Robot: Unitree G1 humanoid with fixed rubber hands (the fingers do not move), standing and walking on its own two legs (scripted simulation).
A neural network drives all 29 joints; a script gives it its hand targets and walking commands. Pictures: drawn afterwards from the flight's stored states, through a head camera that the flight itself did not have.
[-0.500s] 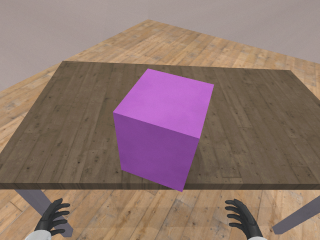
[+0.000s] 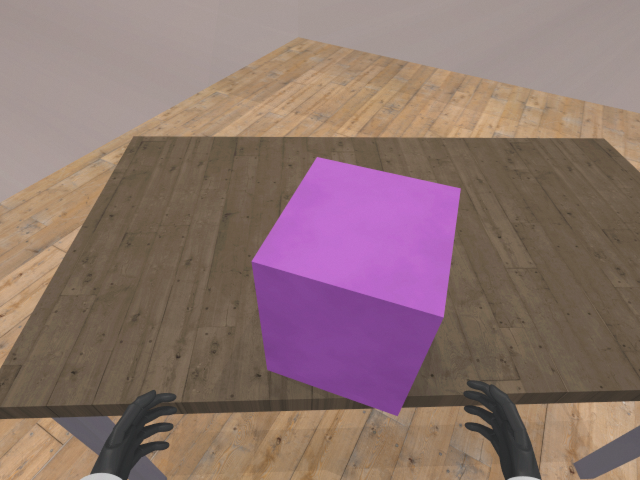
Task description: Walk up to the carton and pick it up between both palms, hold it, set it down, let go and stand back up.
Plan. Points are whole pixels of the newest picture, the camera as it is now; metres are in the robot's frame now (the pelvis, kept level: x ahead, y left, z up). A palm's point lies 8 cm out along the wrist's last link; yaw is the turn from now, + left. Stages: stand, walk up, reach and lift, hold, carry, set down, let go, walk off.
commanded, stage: reach and lift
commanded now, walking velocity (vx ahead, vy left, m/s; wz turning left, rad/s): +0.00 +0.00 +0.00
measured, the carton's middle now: (357, 285) +0.38 -0.02 +0.04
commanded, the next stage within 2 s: none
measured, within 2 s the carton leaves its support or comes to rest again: neither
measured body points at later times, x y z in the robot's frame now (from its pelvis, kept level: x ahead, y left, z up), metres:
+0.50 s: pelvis -0.04 -0.01 +0.00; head -0.05 +0.01 +0.45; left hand +0.15 +0.25 +0.01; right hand +0.13 -0.18 +0.01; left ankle -0.03 +0.10 -0.75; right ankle -0.04 -0.14 -0.75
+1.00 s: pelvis -0.03 +0.00 +0.00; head -0.04 +0.01 +0.45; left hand +0.21 +0.23 +0.06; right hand +0.19 -0.18 +0.06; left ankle -0.03 +0.10 -0.75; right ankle -0.04 -0.14 -0.75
